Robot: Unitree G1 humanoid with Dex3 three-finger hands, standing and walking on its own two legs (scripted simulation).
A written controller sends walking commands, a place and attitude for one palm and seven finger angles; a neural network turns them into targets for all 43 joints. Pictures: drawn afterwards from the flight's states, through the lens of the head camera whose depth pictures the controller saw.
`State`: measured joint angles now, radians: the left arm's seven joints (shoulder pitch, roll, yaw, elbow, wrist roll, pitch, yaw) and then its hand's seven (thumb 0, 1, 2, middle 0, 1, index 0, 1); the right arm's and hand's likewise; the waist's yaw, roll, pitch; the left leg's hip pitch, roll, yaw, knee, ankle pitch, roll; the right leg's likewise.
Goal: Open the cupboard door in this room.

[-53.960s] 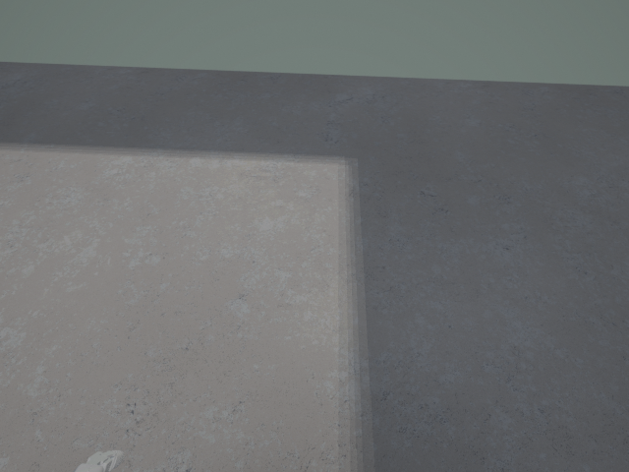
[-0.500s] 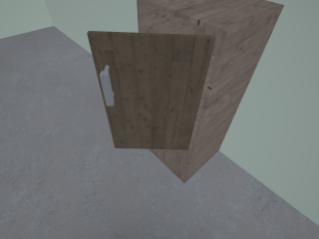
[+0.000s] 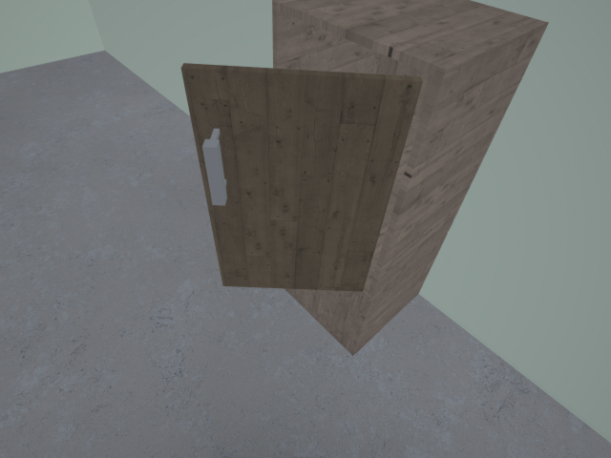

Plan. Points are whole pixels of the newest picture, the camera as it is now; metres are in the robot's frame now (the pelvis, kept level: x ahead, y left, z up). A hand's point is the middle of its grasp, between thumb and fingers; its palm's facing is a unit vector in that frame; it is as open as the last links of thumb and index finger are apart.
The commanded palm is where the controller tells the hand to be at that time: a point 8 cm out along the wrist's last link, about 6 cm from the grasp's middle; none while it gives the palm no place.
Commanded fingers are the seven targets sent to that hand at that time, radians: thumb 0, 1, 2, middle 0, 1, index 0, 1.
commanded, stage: shuffle to correct the standing spot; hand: left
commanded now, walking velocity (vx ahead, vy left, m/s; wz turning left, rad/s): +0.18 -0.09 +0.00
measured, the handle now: (217, 167) +0.58 +0.20 +0.06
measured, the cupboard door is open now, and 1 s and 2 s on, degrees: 47 47 47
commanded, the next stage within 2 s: come to a stop and stand still in 0.12 s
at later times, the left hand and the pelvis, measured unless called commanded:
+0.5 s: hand out of the picture +0.03 +0.13 -0.18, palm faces +0.05 -0.99 -0.13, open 7.4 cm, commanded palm none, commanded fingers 0.00 0.90 0.90 -0.20 -0.30 -0.20 -0.30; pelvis +0.04 -0.02 +0.00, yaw -1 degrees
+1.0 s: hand out of the picture +0.01 +0.19 -0.17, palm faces +0.03 -0.97 -0.24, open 7.4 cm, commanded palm none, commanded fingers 0.00 0.90 0.90 -0.20 -0.30 -0.20 -0.30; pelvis -0.03 +0.00 -0.01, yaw +0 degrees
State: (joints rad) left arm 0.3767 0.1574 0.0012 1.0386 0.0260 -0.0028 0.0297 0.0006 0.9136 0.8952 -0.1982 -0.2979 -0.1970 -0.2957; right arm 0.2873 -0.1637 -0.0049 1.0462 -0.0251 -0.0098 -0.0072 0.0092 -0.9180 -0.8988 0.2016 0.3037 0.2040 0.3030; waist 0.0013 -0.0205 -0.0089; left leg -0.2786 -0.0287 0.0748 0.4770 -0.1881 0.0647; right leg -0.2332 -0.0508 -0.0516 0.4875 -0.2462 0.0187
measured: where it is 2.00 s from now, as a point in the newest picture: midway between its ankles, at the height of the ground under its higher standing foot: outside the picture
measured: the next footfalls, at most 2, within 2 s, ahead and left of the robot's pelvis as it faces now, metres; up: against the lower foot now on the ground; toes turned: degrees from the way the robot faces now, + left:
left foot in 1.78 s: -0.09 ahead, +0.11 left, +0.00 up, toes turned +3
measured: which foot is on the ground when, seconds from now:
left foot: down 0.00-1.00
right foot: down 0.00-1.00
